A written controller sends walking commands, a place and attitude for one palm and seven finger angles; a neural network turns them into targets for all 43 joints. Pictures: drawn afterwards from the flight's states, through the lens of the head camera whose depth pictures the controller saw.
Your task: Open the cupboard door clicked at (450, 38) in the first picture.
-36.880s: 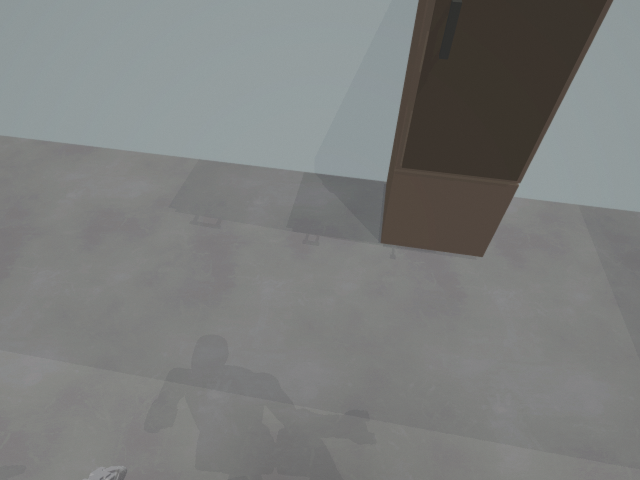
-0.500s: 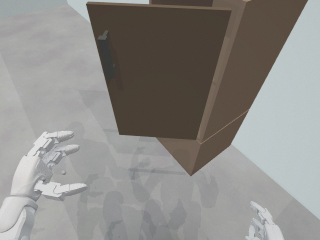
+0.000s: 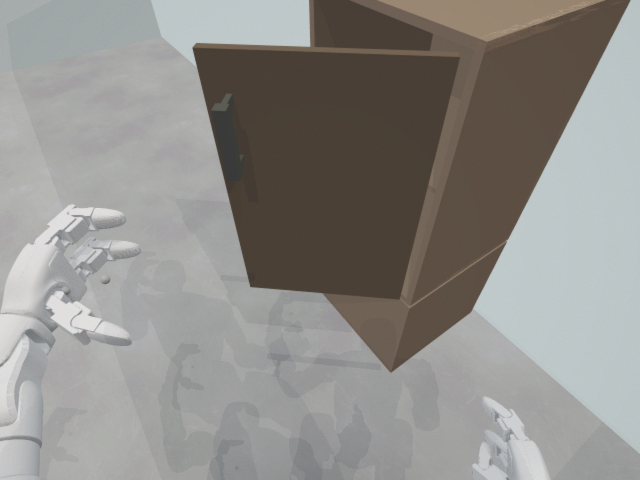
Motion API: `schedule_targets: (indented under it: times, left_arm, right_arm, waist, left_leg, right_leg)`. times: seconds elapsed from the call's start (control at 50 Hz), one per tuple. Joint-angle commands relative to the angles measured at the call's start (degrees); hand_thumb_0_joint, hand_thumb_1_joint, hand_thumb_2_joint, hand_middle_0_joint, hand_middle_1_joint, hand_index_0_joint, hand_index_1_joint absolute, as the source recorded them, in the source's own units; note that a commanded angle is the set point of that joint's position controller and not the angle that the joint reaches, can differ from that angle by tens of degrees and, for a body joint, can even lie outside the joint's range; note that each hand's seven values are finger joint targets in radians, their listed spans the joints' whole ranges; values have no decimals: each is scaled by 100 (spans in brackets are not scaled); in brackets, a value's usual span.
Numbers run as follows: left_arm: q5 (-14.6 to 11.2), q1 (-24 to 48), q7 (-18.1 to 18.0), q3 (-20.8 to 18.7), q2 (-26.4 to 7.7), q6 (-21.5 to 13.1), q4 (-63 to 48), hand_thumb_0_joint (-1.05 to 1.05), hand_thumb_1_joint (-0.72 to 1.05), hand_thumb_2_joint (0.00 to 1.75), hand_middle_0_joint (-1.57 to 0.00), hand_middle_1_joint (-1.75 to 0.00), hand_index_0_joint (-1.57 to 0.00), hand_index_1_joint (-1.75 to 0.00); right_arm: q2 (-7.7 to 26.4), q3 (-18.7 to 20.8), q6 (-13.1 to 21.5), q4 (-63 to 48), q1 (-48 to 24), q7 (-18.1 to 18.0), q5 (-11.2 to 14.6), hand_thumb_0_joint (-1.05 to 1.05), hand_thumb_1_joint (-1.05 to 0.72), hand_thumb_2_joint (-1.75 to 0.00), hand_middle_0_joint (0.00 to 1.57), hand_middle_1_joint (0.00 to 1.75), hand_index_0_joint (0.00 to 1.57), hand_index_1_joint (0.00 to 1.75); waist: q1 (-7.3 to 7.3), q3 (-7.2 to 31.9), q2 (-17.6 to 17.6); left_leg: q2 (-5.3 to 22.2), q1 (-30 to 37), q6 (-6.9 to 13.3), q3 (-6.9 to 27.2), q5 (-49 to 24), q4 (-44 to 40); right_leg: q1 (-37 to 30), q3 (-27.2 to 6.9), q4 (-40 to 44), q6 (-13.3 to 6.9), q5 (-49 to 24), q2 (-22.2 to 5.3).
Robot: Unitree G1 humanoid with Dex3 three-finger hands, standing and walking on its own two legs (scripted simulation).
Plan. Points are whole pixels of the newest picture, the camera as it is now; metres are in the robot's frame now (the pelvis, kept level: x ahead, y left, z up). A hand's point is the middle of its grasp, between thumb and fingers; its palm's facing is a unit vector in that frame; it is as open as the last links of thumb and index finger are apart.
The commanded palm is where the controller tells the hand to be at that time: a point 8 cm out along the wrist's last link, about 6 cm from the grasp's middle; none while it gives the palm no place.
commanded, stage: raise the hand with hooked fingers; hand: left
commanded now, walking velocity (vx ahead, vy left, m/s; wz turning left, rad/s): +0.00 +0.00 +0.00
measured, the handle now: (231, 137) +0.59 +0.21 +0.12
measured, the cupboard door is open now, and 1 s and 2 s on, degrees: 49 49 49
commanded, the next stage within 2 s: move the hooked fingers beside the handle in 0.56 s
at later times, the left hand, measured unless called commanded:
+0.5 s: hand (118, 264) +0.30 +0.26 +0.14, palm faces +0.05 -1.00 -0.03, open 14.0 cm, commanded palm +0.27 +0.30 +0.15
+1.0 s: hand (137, 229) +0.36 +0.26 +0.14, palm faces +0.01 -1.00 -0.01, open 14.0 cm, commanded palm +0.32 +0.32 +0.14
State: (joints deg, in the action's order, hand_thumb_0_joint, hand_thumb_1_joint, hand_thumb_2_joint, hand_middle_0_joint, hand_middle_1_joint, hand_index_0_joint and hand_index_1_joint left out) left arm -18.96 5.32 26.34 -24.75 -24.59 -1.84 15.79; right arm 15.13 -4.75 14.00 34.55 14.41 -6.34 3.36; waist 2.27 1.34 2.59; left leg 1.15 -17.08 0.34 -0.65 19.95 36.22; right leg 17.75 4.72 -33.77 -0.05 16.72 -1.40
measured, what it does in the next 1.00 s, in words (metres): stands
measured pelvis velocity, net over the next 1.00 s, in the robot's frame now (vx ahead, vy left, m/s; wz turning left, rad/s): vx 0.00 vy -0.01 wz -0.02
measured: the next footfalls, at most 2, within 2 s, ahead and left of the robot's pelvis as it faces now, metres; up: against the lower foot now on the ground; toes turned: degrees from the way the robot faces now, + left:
none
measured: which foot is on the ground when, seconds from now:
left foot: down 0.00-1.00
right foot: down 0.00-1.00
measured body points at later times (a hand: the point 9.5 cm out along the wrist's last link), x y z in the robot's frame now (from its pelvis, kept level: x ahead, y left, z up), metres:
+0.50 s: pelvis +0.00 -0.01 +0.00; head +0.00 -0.02 +0.45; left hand +0.29 +0.32 +0.15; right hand +0.17 -0.25 -0.07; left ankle -0.01 +0.11 -0.73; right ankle +0.01 -0.12 -0.73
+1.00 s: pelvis +0.00 -0.01 +0.00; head +0.01 -0.01 +0.45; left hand +0.35 +0.32 +0.14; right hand +0.14 -0.26 -0.08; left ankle -0.01 +0.11 -0.73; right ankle +0.01 -0.12 -0.73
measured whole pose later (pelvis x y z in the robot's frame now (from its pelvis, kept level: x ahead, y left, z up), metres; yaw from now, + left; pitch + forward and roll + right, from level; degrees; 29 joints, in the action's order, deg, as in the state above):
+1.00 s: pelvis +0.00 -0.01 +0.00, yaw -1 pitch +3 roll +0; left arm -15.8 23.8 27.9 -25.3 -28.6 -3.3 37.0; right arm 16.5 -4.1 11.7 35.5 15.5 -6.7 3.5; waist -0.1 1.2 1.5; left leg 1.4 -18.8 0.0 -1.5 18.3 34.3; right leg 20.4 3.8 -32.9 -0.5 15.3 -1.0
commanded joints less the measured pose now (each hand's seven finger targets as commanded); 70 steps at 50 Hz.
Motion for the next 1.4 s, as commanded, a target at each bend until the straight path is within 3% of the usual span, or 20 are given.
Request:
schedule_targets:
  times: [0.0,0.1,0.22,0.26,0.3,0.36,0.64,0.7,0.74,0.8,0.88,0.92,0.96,1.0,1.14,1.22,1.26,1.28,1.34,1.38]
  left_arm:
    - [-187,1803,85,-722,-1778,-285,-1066,0,-50,30,-30,-120,-30,-120]
    - [-224,1630,230,-517,-1499,-117,-525,0,-50,30,-30,-120,-30,-120]
    - [-207,1795,131,-836,-1857,-202,-1058,0,-50,30,-30,-120,-30,-120]
    - [-166,1784,27,-833,-1792,-274,-1117,0,-50,30,-30,-120,-30,-120]
    - [-187,1803,-12,-851,-1816,-322,-1079,0,-50,30,-30,-120,-30,-120]
    - [-139,1853,-11,-794,-1720,-330,-1018,0,-50,30,-30,-120,-30,-120]
    - [-164,1884,94,-676,-1663,-217,-741,0,-50,30,-30,-120,-30,-120]
    - [-90,2755,68,-604,-1857,-279,-415,0,-50,30,-30,-120,-30,-120]
    - [-12,3264,72,-251,-1616,-354,-331,0,-50,30,-30,-120,-30,-120]
    - [47,3636,70,-309,-1839,-460,95,0,-50,30,-30,-120,-30,-120]
    - [152,3863,109,-355,-1979,-481,853,0,-50,30,-30,-120,-30,-120]
    - [143,3628,132,-680,-2298,-519,1068,0,-50,30,-30,-120,-30,-120]
    - [160,3582,155,-664,-2244,-581,1037,0,-50,30,-30,-120,-30,-120]
    - [132,3383,183,-823,-2399,-587,1323,0,-50,30,-30,-120,-30,-120]
    - [190,4166,264,-653,-2400,-823,1169,0,-50,30,-30,-120,-30,-120]
    - [224,4680,261,-537,-2418,-854,1590,0,-50,30,-30,-120,-30,-120]
    - [298,5121,234,-233,-2199,-877,1738,0,-50,30,-30,-120,-30,-120]
    - [349,5072,179,-432,-2437,-901,1875,0,-50,30,-30,-120,-30,-120]
    - [404,5351,124,-185,-2221,-970,2041,0,-50,30,-30,-120,-30,-120]
    - [445,5360,73,-426,-2491,-998,2472,0,-50,30,-30,-120,-30,-120]
  right_arm:
    - [771,354,320,-837,-457,-111,8,0,-90,-90,20,30,20,30]
    - [796,387,268,-837,-430,-67,58,0,-90,-90,20,30,20,30]
    - [806,438,239,-954,-469,-11,30,0,-90,-90,20,30,20,30]
    - [768,437,244,-940,-440,-34,30,0,-90,-90,20,30,20,30]
    - [779,427,241,-902,-426,-45,13,0,-90,-90,20,30,20,30]
    - [760,435,252,-872,-443,-83,27,0,-90,-90,20,30,20,30]
    - [760,396,211,-882,-489,-124,49,0,-90,-90,20,30,20,30]
    - [801,381,171,-752,-427,-178,60,0,-90,-90,20,30,20,30]
    - [780,365,195,-749,-431,-205,76,0,-90,-90,20,30,20,30]
    - [839,373,181,-653,-292,-231,56,0,-90,-90,20,30,20,30]
    - [895,393,132,-583,-132,-205,45,0,-90,-90,20,30,20,30]
    - [928,409,70,-638,-73,-138,18,0,-90,-90,20,30,20,30]
    - [922,429,35,-705,-41,-78,6,0,-90,-90,20,30,20,30]
    - [966,436,-38,-747,34,-21,-5,0,-90,-90,20,30,20,30]
    - [1014,531,-184,-734,312,7,6,0,-90,-90,20,30,20,30]
    - [1066,538,-256,-589,461,-26,12,0,-90,-90,20,30,20,30]
    - [1052,534,-273,-509,509,-35,11,0,-90,-90,20,30,20,30]
    - [1084,545,-296,-473,574,-37,-4,0,-90,-90,20,30,20,30]
    - [1060,522,-357,-469,614,-13,-20,0,-90,-90,20,30,20,30]
    - [1105,535,-413,-391,713,-2,-38,0,-90,-90,20,30,20,30]
  waist:
    - [-27,1178,70]
    - [-25,949,-45]
    - [48,1344,-28]
    - [32,1341,178]
    - [23,1169,-43]
    - [-17,1211,272]
    - [-48,1063,-4]
    - [-206,817,-46]
    - [-306,899,252]
    - [-314,1116,131]
    - [-316,1256,24]
    - [-173,1526,-91]
    - [-139,1698,157]
    - [-90,1540,-75]
    - [-280,1872,284]
    - [-431,1624,125]
    - [-539,1568,376]
    - [-476,1664,322]
    - [-532,1842,309]
    - [-520,1784,152]
  left_leg:
    - [-110,411,91,217,-1585,-652]
    - [-126,340,100,151,-1540,-706]
    - [-138,405,117,86,-1709,-690]
    - [-139,488,113,56,-1715,-703]
    - [-120,417,121,58,-1623,-724]
    - [-140,490,124,9,-1565,-738]
    - [-141,373,128,29,-1291,-768]
    - [-120,262,111,53,-1033,-755]
    - [-140,393,117,77,-866,-773]
    - [-133,388,115,113,-969,-719]
    - [-137,241,107,135,-1096,-672]
    - [-144,90,116,99,-1340,-617]
    - [-153,160,105,61,-1659,-568]
    - [-136,-42,111,46,-1676,-538]
    - [-120,206,108,55,-1844,-460]
    - [-96,98,107,114,-1563,-476]
    - [-101,169,98,134,-1406,-480]
    - [-90,145,83,187,-1467,-479]
    - [-78,235,65,213,-1600,-450]
    - [-70,57,69,201,-1558,-419]
  right_leg:
    - [-644,-168,493,-131,-1405,188]
    - [-577,-187,546,-120,-1456,148]
    - [-766,-239,490,-94,-1662,128]
    - [-706,-221,498,-100,-1627,137]
    - [-731,-246,544,-95,-1565,143]
    - [-668,-271,561,-87,-1561,125]
    - [-598,-303,652,-66,-1269,135]
    - [-390,-343,726,-59,-896,133]
    - [-198,-332,728,-75,-700,130]
    - [-301,-341,681,-99,-798,133]
    - [-257,-291,559,-107,-1002,116]
    - [-547,-324,451,-118,-1317,103]
    - [-591,-302,339,-141,-1711,107]
    - [-607,-297,306,-146,-1764,135]
    - [-327,-293,231,-145,-1820,192]
    - [-14,-261,285,-136,-1500,215]
    - [211,-255,327,-144,-1281,206]
    - [165,-229,290,-166,-1269,212]
    - [177,-218,243,-167,-1364,226]
    - [180,-222,226,-158,-1362,220]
